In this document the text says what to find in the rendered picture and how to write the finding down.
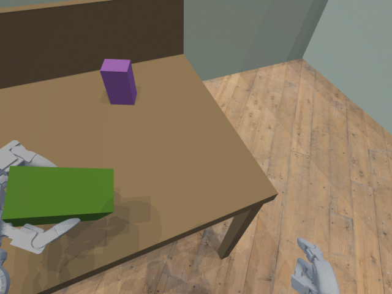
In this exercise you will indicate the table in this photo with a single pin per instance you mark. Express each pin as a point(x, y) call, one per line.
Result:
point(179, 164)

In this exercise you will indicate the left robot hand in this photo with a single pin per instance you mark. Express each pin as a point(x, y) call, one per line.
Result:
point(29, 237)

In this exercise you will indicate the right robot hand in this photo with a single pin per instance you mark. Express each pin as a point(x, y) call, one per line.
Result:
point(320, 277)

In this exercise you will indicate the sponge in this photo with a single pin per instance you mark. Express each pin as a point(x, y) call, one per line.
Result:
point(51, 195)

